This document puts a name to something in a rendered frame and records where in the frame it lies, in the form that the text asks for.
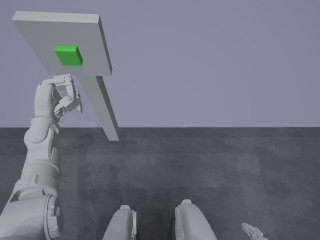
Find robot left upper arm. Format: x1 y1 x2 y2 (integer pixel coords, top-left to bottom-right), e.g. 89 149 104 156
0 194 64 240

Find left robot forearm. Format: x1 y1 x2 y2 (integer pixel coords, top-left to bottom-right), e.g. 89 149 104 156
0 117 61 227

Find panel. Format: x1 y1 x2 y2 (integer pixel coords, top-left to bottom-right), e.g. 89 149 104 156
12 11 120 141

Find robot left shin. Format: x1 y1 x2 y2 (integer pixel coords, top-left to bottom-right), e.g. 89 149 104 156
120 205 136 240

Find left robot thigh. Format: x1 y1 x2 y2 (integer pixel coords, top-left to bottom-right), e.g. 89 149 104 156
102 208 137 240

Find robot right hand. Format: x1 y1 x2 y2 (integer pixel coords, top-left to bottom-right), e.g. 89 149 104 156
241 223 268 240

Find button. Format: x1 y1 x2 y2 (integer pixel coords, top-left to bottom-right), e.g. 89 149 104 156
55 45 83 66

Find robot left hand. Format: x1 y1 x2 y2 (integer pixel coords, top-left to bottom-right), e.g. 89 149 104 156
34 74 83 123

